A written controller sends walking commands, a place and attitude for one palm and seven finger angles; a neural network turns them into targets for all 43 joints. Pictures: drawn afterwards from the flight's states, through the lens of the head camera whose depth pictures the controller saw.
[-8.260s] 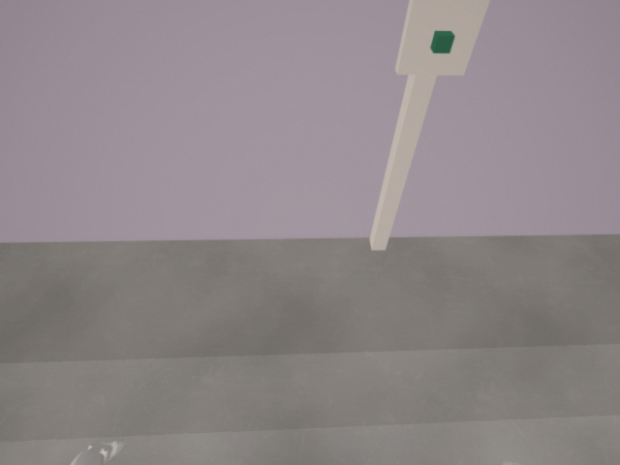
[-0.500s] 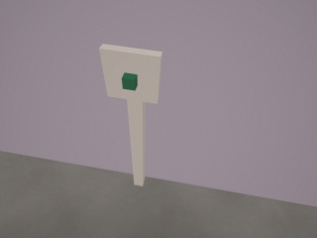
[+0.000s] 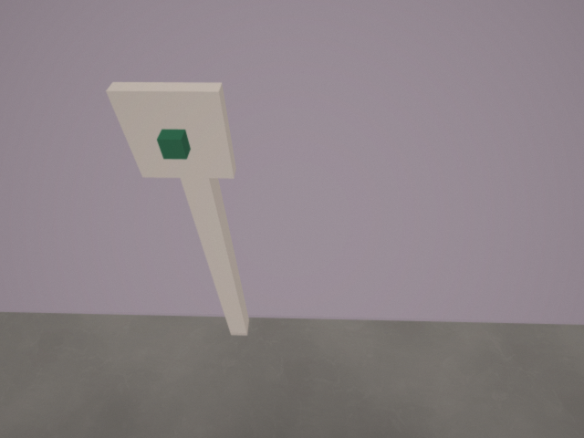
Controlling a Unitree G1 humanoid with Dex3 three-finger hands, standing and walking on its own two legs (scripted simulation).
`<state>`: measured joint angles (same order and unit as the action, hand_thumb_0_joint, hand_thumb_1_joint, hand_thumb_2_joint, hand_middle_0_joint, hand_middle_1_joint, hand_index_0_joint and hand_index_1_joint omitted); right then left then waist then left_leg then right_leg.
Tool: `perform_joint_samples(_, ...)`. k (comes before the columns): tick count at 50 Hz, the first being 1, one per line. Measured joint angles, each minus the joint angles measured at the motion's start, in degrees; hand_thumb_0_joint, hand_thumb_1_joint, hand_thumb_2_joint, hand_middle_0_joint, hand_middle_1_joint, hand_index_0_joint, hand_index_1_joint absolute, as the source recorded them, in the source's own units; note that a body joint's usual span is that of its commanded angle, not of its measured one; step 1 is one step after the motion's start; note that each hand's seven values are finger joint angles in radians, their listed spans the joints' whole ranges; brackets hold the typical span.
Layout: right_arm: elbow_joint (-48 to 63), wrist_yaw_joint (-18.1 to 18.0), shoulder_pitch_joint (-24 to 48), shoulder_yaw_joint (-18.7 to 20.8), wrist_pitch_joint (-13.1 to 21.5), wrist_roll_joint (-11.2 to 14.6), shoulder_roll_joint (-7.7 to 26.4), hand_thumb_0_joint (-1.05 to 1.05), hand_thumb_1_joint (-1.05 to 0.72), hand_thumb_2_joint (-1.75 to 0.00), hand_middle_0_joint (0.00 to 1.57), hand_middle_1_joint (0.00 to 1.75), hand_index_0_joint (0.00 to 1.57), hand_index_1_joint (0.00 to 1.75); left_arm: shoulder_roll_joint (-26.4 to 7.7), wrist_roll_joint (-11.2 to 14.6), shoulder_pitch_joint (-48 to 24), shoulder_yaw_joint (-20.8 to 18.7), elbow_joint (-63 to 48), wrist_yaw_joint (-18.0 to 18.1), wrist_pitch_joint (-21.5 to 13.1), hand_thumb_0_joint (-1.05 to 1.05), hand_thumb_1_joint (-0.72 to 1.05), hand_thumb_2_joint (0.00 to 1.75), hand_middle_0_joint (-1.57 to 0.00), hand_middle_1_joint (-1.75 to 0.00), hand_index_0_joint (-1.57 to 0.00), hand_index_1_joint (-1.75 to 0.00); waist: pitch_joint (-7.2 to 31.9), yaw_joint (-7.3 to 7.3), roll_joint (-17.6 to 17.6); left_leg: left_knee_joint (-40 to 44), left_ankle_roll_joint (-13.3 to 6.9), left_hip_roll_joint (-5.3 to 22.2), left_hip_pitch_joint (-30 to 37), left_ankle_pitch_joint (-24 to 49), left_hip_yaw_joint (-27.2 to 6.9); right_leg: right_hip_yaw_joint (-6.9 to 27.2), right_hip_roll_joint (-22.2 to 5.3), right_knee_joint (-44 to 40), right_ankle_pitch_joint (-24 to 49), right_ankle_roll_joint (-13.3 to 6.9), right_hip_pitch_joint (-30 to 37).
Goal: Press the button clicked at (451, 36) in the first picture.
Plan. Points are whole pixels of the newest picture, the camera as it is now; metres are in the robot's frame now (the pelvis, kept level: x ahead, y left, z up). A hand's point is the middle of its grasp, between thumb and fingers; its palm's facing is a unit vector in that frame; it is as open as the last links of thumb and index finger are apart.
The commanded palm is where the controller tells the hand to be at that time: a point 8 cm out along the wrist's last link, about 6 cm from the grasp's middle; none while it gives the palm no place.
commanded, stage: come to a stop and stand still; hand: left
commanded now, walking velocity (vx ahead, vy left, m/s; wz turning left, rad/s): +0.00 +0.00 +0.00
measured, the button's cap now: (174, 143) +0.55 +0.22 +0.11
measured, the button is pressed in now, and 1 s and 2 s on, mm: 0 0 0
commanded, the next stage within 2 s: look again from close up in 0.84 s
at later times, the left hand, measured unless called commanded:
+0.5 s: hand out of the picture -0.04 +0.13 -0.16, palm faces +0.07 -0.98 -0.17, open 7.3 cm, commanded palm none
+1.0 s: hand out of the picture -0.05 +0.14 -0.16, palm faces +0.01 -0.99 -0.17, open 7.4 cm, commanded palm none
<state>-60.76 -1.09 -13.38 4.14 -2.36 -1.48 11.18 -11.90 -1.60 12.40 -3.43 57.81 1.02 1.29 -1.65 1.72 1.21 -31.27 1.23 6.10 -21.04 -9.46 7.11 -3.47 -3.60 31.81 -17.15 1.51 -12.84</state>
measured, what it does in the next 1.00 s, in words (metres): steps on the spot: left foot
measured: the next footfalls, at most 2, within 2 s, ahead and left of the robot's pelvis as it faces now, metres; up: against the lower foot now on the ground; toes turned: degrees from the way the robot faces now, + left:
left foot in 0.28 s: +0.00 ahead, +0.10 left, +0.00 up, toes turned +4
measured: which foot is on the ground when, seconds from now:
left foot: up 0.00-0.26, down 0.28-1.00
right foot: down 0.00-1.00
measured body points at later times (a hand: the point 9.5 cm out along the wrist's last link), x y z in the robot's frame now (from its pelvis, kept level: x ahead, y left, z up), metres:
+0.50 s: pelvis -0.03 -0.03 +0.02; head -0.04 -0.03 +0.47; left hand -0.05 +0.19 -0.15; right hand -0.04 -0.23 -0.15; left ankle -0.04 +0.10 -0.73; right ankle +0.00 -0.13 -0.73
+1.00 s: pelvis -0.04 -0.02 +0.01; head -0.03 -0.02 +0.46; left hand -0.05 +0.19 -0.15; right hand -0.08 -0.23 -0.15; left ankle -0.04 +0.10 -0.73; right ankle +0.00 -0.13 -0.73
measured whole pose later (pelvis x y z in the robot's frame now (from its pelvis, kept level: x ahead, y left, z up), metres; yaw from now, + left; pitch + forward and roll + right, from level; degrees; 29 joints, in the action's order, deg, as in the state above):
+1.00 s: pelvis -0.04 -0.02 +0.01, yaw +0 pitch -1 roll +0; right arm -63.4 -1.1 -20.2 0.2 -0.1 -1.4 6.6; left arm -7.6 -1.2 17.7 0.0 63.2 1.4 -0.6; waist -2.1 1.1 -0.2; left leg -26.1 0.1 1.2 -11.6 -13.6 3.3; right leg -4.5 -1.6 26.2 -10.2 -0.9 -15.2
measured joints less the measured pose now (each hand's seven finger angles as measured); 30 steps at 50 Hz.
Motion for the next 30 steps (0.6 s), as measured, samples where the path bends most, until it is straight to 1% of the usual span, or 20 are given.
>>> perform_joint_samples(2, -0.5, 0.3, -1.2, 0.2, -1.1, 0.2, 0.7, 0.0, -0.91, -0.9, 0.19, 0.3, 0.2, 0.3, 1.6, -0.1, 0.3, 1.0, 0.5, 0.2, 0.0, 0.0, 0.91, 0.9, -0.2, -0.3, -0.19, -0.3, 0.2, 0.09, 1.9, -4.8, 0.0, -0.7, -1.4, -9.2, -2.9, -0.6, 0.7, 0.4, 0.6, -0.9, 0.0)
perform_joint_samples(3, -0.7, 0.5, -1.9, 0.2, -1.6, 0.2, 0.8, 0.0, -0.91, -0.9, 0.19, 0.3, 0.2, 0.3, 2.3, -0.1, 0.8, 1.3, 0.7, 0.2, 0.1, 0.0, 0.91, 0.9, -0.2, -0.3, -0.19, -0.3, 0.7, -0.04, 2.3, -7.3, -0.2, -1.4, -2.0, -11.7, -3.8, -0.6, 0.8, -0.2, 0.7, -1.2, 0.1)
perform_joint_samples(4, -0.9, 0.7, -2.4, 0.1, -1.9, 0.2, 0.7, 0.01, -0.91, -0.9, 0.19, 0.3, 0.2, 0.3, 2.9, -0.1, 1.3, 1.6, 1.0, 0.3, 0.1, 0.0, 0.91, 0.9, -0.2, -0.3, -0.19, -0.3, 1.3, -0.24, 2.3, -9.9, -0.4, -2.0, -2.4, -12.5, -4.4, -0.4, 0.9, -1.3, 1.1, -1.5, 0.2)
perform_joint_samples(6, -1.4, 0.9, -3.2, -0.1, -1.8, 0.1, 0.3, 0.01, -0.91, -0.9, 0.19, 0.3, 0.2, 0.3, 3.8, 0.1, 2.0, 1.8, 1.6, 0.4, 0.2, 0.01, 0.91, 0.9, -0.2, -0.3, -0.2, -0.3, 1.8, -0.27, 2.1, -14.6, -0.5, -2.7, -2.5, -11.9, -5.0, -0.2, 1.2, -3.5, 2.5, -1.9, 0.6)
perform_joint_samples(8, -1.6, 0.9, -4.0, -0.4, -1.2, 0.2, -0.4, 0.01, -0.91, -0.9, 0.19, 0.3, 0.2, 0.3, 4.0, 0.1, 2.2, 1.7, 2.4, 0.8, 0.1, 0.01, 0.92, 0.9, -0.2, -0.3, -0.2, -0.3, 1.9, 0.0, 1.9, -16.1, -0.4, -2.9, -1.4, -11.2, -5.2, -0.6, 1.7, -5.1, 3.6, -2.4, 0.7)
perform_joint_samples(10, -2.0, 0.7, -4.8, -0.7, -0.6, 0.3, -1.2, 0.01, -0.91, -0.9, 0.19, 0.3, 0.2, 0.3, 3.9, 0.2, 2.1, 1.7, 2.8, 0.8, -0.3, 0.01, 0.93, 0.9, -0.2, -0.3, -0.2, -0.3, 1.8, 0.02, 1.8, -13.9, -0.2, -2.9, 1.0, -11.6, -5.0, -1.2, 2.5, -5.8, 4.2, -2.8, 0.3)
perform_joint_samples(12, -2.6, 0.4, -5.3, -1.2, -0.2, 0.4, -2.0, 0.01, -0.91, -0.9, 0.19, 0.3, 0.2, 0.3, 3.9, 0.4, 2.1, 1.7, 3.0, 0.8, -0.8, 0.01, 0.94, 0.9, -0.2, -0.3, -0.2, -0.3, 1.6, -0.35, 1.7, -7.5, -0.1, -2.8, 4.7, -11.1, -4.9, -1.8, 3.2, -5.4, 4.3, -3.1, -0.4)
perform_joint_samples(14, -3.4, 0.0, -5.6, -1.7, 0.7, 0.6, -2.5, 0.01, -0.91, -0.9, 0.19, 0.3, 0.2, 0.3, 3.9, 0.8, 1.9, 1.8, 3.6, 0.8, -1.1, 0.01, 0.93, 0.9, -0.2, -0.3, -0.2, -0.3, 1.3, -0.53, 2.0, 0.9, -0.4, -2.6, 8.8, -8.3, -5.5, -2.8, 4.0, -4.1, 3.8, -3.1, -1.5)
perform_joint_samples(15, -4.2, -0.3, -5.3, -2.0, 1.1, 0.5, -3.3, 0.01, -0.91, -0.9, 0.19, 0.3, 0.2, 0.3, 3.6, 1.1, 1.6, 1.7, 4.2, 1.0, -1.1, 0.01, 0.94, 0.9, -0.2, -0.3, -0.2, -0.3, 0.9, -0.67, 0.9, 2.1, -0.5, -3.1, 9.3, -8.3, -5.5, -2.8, 3.6, -3.7, 3.6, -3.0, -1.6)
perform_joint_samples(17, -5.1, -0.6, -5.0, -2.8, 1.7, 0.5, -4.5, 0.01, -0.91, -0.9, 0.19, 0.3, 0.2, 0.3, 3.1, 1.4, 1.7, 1.7, 5.0, 1.0, -1.2, 0.01, 0.94, 0.9, -0.2, -0.3, -0.2, -0.3, 0.3, -1.59, -0.8, 3.7, -0.4, -3.7, 10.4, -7.2, -4.9, -2.3, 3.1, -5.0, 4.7, -3.0, -0.8)
perform_joint_samples(19, -5.4, -0.8, -4.7, -3.2, 2.2, 0.6, -5.2, 0.01, -0.91, -0.9, 0.19, 0.3, 0.2, 0.3, 3.1, 1.4, 2.2, 2.0, 6.0, 0.8, -1.2, 0.01, 0.94, 0.9, -0.2, -0.3, -0.2, -0.3, 0.2, -2.01, -1.5, 5.1, -0.3, -3.8, 11.4, -6.0, -4.6, -1.9, 3.1, -6.4, 5.6, -2.9, 0.1)
perform_joint_samples(23, -5.5, -1.0, -3.7, -3.5, 2.4, 0.7, -5.5, 0.01, -0.91, -0.9, 0.19, 0.3, 0.2, 0.3, 4.0, 1.3, 3.3, 2.7, 7.8, 0.5, -1.1, 0.01, 0.93, 0.9, -0.2, -0.3, -0.2, -0.3, 0.3, -2.25, -1.3, 7.0, -0.4, -4.1, 12.9, -4.7, -4.2, -1.6, 3.0, -8.0, 6.6, -2.7, 1.4)
perform_joint_samples(30, -5.0, -0.9, -3.0, -3.3, 2.0, 0.6, -4.4, 0.02, -0.92, -0.9, 0.19, 0.3, 0.2, 0.3, 5.6, 1.0, 5.4, 3.2, 8.9, 0.4, -1.1, 0.01, 0.91, 0.9, -0.2, -0.3, -0.2, -0.3, 0.2, -2.39, -0.7, 8.4, -0.6, -4.4, 13.1, -3.4, -3.7, -1.1, 2.7, -8.7, 7.8, -2.7, 1.1)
